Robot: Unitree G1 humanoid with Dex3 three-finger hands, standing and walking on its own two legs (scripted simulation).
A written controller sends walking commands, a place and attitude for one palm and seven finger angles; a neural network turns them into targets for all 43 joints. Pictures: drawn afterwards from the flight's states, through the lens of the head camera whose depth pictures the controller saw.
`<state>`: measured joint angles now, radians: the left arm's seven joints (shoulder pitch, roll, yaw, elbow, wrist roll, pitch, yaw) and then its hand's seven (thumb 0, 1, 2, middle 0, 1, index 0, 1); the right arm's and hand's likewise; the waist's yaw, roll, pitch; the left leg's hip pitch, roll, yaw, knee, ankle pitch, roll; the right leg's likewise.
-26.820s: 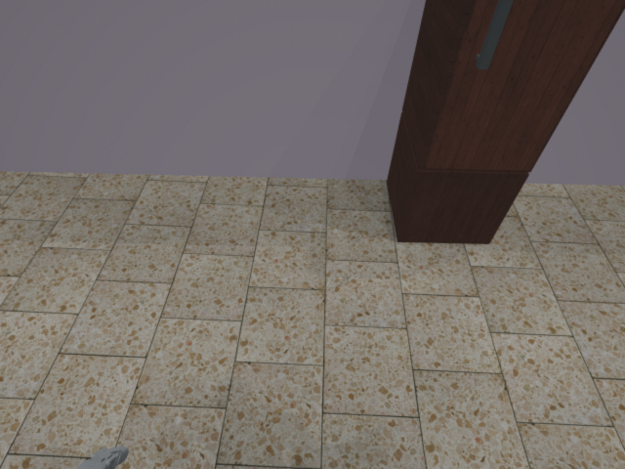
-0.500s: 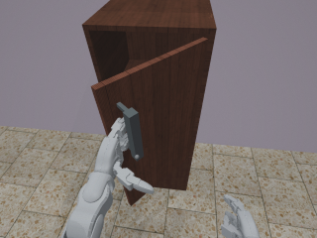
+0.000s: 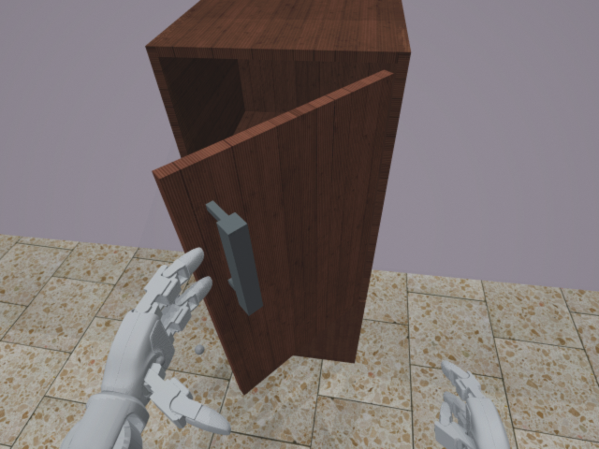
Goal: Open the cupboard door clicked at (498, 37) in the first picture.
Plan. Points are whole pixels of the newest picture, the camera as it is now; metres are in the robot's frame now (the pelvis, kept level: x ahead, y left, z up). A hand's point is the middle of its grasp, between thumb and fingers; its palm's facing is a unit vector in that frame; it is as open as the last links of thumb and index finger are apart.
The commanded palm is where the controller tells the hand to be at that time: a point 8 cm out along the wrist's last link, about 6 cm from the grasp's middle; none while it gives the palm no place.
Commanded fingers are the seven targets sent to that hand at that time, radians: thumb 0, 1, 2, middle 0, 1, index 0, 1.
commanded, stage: slide the hand sideways off the handle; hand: left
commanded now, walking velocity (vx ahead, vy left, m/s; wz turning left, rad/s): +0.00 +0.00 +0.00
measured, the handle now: (233, 259) +0.31 +0.12 +0.12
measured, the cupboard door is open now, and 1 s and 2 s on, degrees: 48 48 48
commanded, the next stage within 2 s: draw the hand back to the body in 0.20 s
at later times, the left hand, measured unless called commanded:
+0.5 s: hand (156, 361) +0.18 +0.17 +0.12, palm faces -0.04 -1.00 -0.08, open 16.3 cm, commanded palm +0.14 +0.23 +0.13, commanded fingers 0.00 -0.50 0.30 -0.15 -0.30 -0.15 -0.30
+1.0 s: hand (85, 352) +0.18 +0.24 +0.14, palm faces +0.28 -0.91 -0.29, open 14.9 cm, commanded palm +0.14 +0.28 +0.16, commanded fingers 0.00 0.06 0.54 -0.17 -0.30 -0.17 -0.30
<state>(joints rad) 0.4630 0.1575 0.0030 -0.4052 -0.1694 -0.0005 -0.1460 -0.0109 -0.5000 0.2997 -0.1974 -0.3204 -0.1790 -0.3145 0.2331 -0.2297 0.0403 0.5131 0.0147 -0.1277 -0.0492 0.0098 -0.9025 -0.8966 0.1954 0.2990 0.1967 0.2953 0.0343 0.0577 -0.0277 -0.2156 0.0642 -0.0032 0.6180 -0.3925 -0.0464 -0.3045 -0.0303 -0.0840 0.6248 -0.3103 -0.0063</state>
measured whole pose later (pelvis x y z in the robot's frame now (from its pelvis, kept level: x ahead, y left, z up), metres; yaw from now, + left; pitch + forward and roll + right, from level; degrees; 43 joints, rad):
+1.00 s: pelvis -0.01 +0.02 +0.01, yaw +0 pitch -3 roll -1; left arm 0.51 0.27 0.18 -0.46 -0.06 -0.03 0.04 -0.01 -0.25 0.40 -0.17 -0.30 -0.16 -0.30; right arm 0.22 -0.21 0.06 0.58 -0.01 -0.23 -0.09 0.01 -0.90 -0.90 0.20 0.30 0.20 0.30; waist 0.07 0.04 0.02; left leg -0.14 0.04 0.01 0.55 -0.35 -0.02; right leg -0.21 -0.04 -0.07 0.50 -0.23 0.02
